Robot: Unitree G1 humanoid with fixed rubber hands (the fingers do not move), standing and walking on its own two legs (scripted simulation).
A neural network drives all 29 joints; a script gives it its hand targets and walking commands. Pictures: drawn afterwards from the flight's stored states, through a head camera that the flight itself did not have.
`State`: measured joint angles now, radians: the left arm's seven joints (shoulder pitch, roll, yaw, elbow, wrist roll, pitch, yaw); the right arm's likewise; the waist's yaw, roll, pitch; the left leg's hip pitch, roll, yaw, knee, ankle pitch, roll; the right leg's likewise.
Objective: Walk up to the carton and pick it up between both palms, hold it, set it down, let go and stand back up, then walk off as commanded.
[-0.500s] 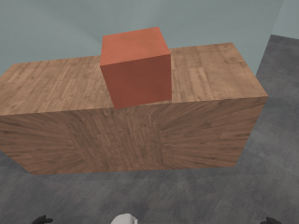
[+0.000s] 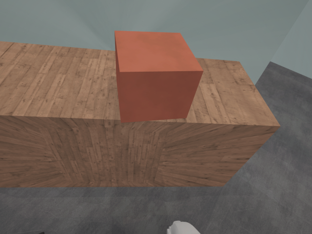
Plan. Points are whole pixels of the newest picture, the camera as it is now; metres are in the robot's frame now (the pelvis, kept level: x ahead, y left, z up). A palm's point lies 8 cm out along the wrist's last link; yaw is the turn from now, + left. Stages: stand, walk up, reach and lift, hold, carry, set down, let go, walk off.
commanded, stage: walk up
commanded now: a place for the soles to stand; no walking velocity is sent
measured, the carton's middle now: (151, 75) +0.68 +0.02 +0.02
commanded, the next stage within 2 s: none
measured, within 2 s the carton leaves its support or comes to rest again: neither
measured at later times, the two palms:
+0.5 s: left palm (59, 217) +0.17 +0.23 -0.04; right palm out of the picture +0.14 -0.41 -0.09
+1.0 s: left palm (48, 193) +0.25 +0.30 -0.10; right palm (267, 210) +0.21 -0.33 -0.07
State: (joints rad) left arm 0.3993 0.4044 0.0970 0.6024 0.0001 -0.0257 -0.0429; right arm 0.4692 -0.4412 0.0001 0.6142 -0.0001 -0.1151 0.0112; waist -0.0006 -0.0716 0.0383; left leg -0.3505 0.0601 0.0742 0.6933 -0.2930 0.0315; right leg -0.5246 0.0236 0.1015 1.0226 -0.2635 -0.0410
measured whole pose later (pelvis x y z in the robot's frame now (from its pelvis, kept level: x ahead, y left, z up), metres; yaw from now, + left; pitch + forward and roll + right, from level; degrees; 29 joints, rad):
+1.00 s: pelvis +0.16 -0.01 -0.01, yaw -4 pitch -2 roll -2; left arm 0.41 0.41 0.07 0.60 0.00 -0.02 -0.01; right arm 0.39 -0.45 0.00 0.63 0.00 -0.09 0.00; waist 0.00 -0.01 0.05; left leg -0.42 0.03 0.04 0.75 -0.30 0.03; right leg -0.36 0.03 0.07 0.91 -0.49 -0.04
